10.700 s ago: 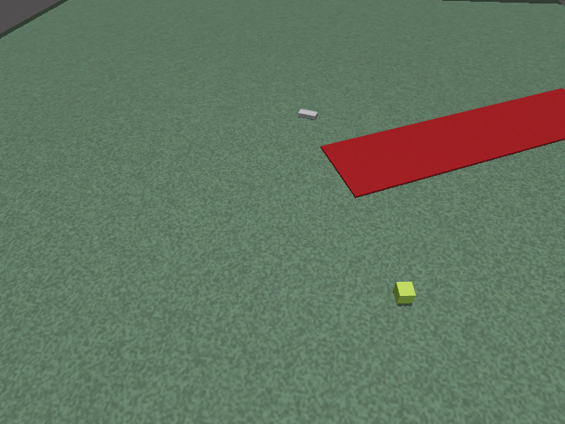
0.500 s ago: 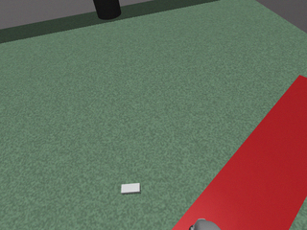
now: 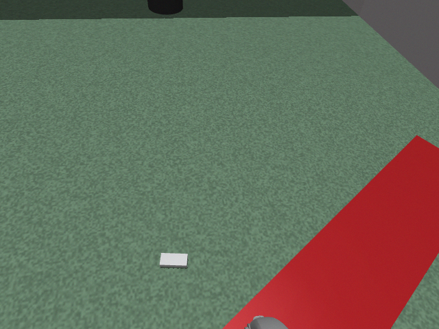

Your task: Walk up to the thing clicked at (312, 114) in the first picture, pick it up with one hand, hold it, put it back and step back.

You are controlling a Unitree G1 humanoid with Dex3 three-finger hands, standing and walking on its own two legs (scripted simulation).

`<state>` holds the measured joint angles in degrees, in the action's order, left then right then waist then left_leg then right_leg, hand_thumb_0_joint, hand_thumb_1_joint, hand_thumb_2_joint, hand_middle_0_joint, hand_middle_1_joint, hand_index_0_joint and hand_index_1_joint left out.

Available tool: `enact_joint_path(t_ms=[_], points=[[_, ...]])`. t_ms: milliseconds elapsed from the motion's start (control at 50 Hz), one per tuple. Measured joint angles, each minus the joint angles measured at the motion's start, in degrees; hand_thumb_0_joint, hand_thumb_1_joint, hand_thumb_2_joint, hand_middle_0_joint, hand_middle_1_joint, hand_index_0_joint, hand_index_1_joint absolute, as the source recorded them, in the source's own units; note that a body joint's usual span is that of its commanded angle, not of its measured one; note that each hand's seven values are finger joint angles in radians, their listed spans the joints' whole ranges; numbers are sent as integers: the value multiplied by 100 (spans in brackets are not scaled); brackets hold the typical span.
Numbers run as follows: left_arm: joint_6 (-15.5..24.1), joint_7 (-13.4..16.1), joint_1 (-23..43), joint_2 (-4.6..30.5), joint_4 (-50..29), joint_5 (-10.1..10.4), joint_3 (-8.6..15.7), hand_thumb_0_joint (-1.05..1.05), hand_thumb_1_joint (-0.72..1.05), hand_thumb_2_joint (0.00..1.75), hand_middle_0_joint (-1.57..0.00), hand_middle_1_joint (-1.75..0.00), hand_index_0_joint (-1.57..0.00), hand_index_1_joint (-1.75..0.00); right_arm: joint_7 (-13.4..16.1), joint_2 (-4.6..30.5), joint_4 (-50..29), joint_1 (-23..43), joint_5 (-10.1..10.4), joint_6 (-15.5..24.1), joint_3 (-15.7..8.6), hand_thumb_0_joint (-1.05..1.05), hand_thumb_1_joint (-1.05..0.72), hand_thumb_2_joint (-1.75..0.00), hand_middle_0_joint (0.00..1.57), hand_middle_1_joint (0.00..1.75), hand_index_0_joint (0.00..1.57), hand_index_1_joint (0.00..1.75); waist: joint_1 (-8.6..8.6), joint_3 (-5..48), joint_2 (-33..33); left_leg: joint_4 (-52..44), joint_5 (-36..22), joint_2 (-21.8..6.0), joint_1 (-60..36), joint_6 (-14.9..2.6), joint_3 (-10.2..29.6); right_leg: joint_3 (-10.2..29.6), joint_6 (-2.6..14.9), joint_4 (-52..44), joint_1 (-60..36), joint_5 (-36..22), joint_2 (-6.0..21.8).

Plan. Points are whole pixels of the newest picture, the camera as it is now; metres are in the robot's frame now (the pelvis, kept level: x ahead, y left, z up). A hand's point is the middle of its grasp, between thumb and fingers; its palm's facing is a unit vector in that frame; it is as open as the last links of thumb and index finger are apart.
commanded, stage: walk up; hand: left
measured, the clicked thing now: (174, 260) +0.49 +0.18 -0.74
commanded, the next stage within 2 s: stand in 1.26 s
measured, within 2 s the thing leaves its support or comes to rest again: neither
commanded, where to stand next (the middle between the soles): +0.11 -0.01 m, yaw -1 degrees
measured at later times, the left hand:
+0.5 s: hand out of the picture +0.14 +0.24 -0.12, palm faces -0.08 -0.88 -0.47, open 7.4 cm
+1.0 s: hand out of the picture +0.02 +0.23 -0.13, palm faces -0.07 -0.91 -0.40, open 7.4 cm
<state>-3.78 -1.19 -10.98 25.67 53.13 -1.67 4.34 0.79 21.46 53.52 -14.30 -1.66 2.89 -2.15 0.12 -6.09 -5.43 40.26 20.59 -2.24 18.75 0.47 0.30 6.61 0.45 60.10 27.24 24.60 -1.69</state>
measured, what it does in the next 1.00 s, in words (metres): steps on the spot: right foot, then left foot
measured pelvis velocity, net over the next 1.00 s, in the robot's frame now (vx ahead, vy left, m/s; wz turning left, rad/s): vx -0.03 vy -0.04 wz -0.10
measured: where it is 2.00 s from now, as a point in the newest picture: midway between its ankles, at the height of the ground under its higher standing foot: outside the picture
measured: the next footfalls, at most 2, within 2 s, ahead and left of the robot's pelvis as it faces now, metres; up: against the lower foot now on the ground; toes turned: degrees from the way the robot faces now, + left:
right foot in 0.14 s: +0.07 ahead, -0.18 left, +0.01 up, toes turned -4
left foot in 0.54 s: +0.18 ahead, +0.07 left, +0.00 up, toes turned -3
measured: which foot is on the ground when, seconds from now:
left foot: down 0.00-0.20, up 0.22-0.52, down 0.54-0.88, up 0.90-1.00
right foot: up 0.00-0.12, down 0.14-0.58, up 0.60-0.82, down 0.84-1.00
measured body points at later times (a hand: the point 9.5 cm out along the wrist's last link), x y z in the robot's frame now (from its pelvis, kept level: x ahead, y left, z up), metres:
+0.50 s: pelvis +0.05 -0.04 +0.01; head +0.10 -0.07 +0.45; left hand +0.14 +0.28 -0.09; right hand +0.12 -0.35 -0.13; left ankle +0.15 +0.08 -0.69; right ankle +0.03 -0.18 -0.71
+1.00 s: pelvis -0.03 -0.04 +0.01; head -0.01 -0.05 +0.46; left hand +0.02 +0.27 -0.11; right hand +0.05 -0.36 -0.11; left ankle +0.07 +0.10 -0.67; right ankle -0.05 -0.13 -0.71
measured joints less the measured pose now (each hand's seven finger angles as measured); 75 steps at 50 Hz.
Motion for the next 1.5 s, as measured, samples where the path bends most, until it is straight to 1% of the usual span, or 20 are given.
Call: enact_joint_path(t_ms=[120, 160, 200, 260, 320, 440, 560, 660, 720, 820, 880, 920, 980, 1040, 1100, 1200, 1260, 1280, 1380, 1500], points=[[116, -243, -355, -14, 147, -64, -37, 1, 91, 90, -21, -30, -20, -30, -39, 328, -273, -305, -55, 145, -162, 1, -90, -90, 21, 30, 21, 30, -71, 116, 42, -18, 236, -358, -281, -3, -216, -379, 3, -1104, -531, 710, 279], [249, -244, -328, -56, 163, -37, -36, 1, 91, 90, -21, -30, -20, -30, -75, 467, -292, -400, -50, 89, -191, 1, -90, -90, 21, 30, 21, 30, -151, 77, 229, 65, 325, -530, -363, 54, -134, -575, -5, -1533, -731, 265, 245], [443, -182, -245, -183, 118, -6, -52, 1, 91, 90, -21, -30, -20, -30, -71, 586, -209, -480, 6, -62, -216, 1, -90, -90, 21, 30, 20, 30, -263, 0, 610, 468, 323, -741, -243, -100, 197, -901, -143, -1792, -1002, -321, 65], [658, -84, -348, -230, -78, 28, -94, 1, 91, 90, -21, -30, -20, -30, -14, 475, -58, -352, 51, -302, -163, 1, -90, -90, 20, 30, 20, 30, -89, 46, 496, 1703, 916, -197, 276, -152, 401, -720, -42, -1815, -1079, -190, 192], [650, -18, -423, -345, -132, 70, -165, 0, 91, 90, -21, -30, -20, -30, -20, 452, -133, -163, 141, -201, -115, 1, -90, -90, 20, 30, 20, 30, -54, -61, 613, 2169, 817, 95, 735, -186, 391, -616, -14, -2203, -1371, -331, 285], [587, 158, -343, -349, -110, 129, -303, 0, 90, 90, -21, -30, -21, -30, -59, 297, -214, 242, 256, -244, -23, 1, -90, -90, 20, 30, 20, 30, -13, -233, 960, 1096, 15, 125, 970, -126, 308, -574, -98, -2321, -1497, -344, 258], [333, 323, 98, -174, -355, 299, -277, 1, 90, 90, -21, -30, -20, -30, -132, 50, -280, 463, 136, -428, 12, 1, -90, -90, 20, 30, 20, 30, -47, -392, 854, -198, -922, 262, 407, -187, 27, -660, -229, -1382, -1019, 156, 391], [216, 495, 617, -162, -462, 439, -219, 0, 91, 90, -21, -30, -20, -30, -202, -98, -517, 865, 79, -512, -3, 1, -90, -90, 21, 30, 20, 30, -77, -897, 590, -69, -900, 340, 551, -263, -43, -150, -5, 364, -286, 1064, 15], [188, 463, 610, -220, -438, 420, -234, 0, 91, 90, -21, -30, -20, -30, -190, -99, -708, 1004, 61, -599, -21, 1, -90, -90, 21, 30, 20, 30, -120, -854, 549, -201, -1096, 313, 685, -268, -86, -201, 35, 790, -112, 891, -128], [207, 319, 262, -340, -291, 213, -198, 0, 91, 90, -21, -30, -20, -30, -177, -21, -822, 1119, 29, -575, -45, 1, -90, -90, 21, 30, 20, 30, -34, -581, 534, -144, -1221, 204, 933, -275, -315, -523, 20, -564, -727, 730, 25], [247, 202, 52, -523, -50, 40, -131, 0, 91, 90, -21, -30, -20, -30, -157, 98, -703, 1064, 27, -580, -75, 1, -90, -90, 21, 30, 20, 30, -71, -472, 887, 83, -1025, -23, 1005, -224, -109, -810, 363, -1462, -1234, 836, -188], [243, 135, -199, -570, -8, -76, -120, 0, 91, 90, -21, -30, -20, -30, -97, 52, -515, 813, 45, -593, -80, 1, -90, -90, 20, 30, 20, 30, -9, -227, 850, 386, -28, 215, 1056, -133, 201, -854, 468, -1644, -1300, 634, -149], [248, 116, -471, -561, 79, -120, -84, 0, 91, 90, -21, -30, -20, -30, -94, 53, -196, 551, 108, -526, -29, 1, -90, -90, 20, 30, 20, 30, 280, -31, 568, 1088, 253, 562, 1002, -51, 434, -596, 597, -2015, -1379, 256, 47], [274, 94, -514, -639, 130, -137, -23, 1, 90, 90, -21, -30, -21, -30, -56, 194, -73, 293, 166, -408, -45, 1, -90, -90, 20, 30, 20, 30, 202, -33, 678, 1381, 138, 562, 859, -55, 550, -750, 549, -2599, -1579, -110, 97], [309, -50, -624, -575, -80, -196, 52, 1, 90, 90, -21, -30, -21, -30, -86, 267, 78, -27, 157, -345, -46, 1, -90, -90, 20, 30, 20, 30, 281, 28, 656, 1245, 362, 438, 524, 4, 235, -815, 473, -2940, -1691, -263, 147], [366, -150, -833, -309, -305, -121, 105, 1, 90, 90, -21, -30, -20, -30, -219, 314, 179, -303, 84, -270, -91, 1, -90, -90, 20, 30, 20, 30, 325, 140, 508, 188, 486, 258, -70, -22, -82, -946, 458, -3229, -1822, -407, 212], [301, -179, -914, -137, -318, -68, 69, 1, 90, 90, -21, -30, -20, -30, -228, 328, 44, -322, 71, -61, -169, 1, -90, -90, 20, 30, 20, 30, 212, 135, 403, -1029, -405, 226, -572, -177, -158, -1000, 365, -2821, -1723, -170, 311], [282, -135, -876, -118, -245, -28, 73, 1, 90, 90, -21, -30, -20, -30, -176, 306, 22, -282, 47, 13, -182, 1, -90, -90, 20, 30, 20, 30, 184, 84, 317, -1076, -785, 298, -632, -197, -215, -853, 316, -2461, -1612, -24, 358], [166, 45, -532, -221, 10, 154, -67, 1, 91, 90, -20, -30, -20, -30, -38, -8, 18, 145, 66, -35, -2, 1, -90, -90, 20, 30, 20, 30, 116, 31, 117, -1123, -709, 445, -824, -369, -418, -148, 153, -1790, -1125, 190, 260], [211, 7, -153, -392, 218, 122, -223, 1, 91, 90, -20, -30, -20, -30, -93, -346, 83, 509, 92, -56, 191, 1, -90, -90, 20, 30, 20, 30, 51, 105, 180, -1444, -853, 488, -1008, -387, -469, -59, 39, -2072, -1099, -233, 343]])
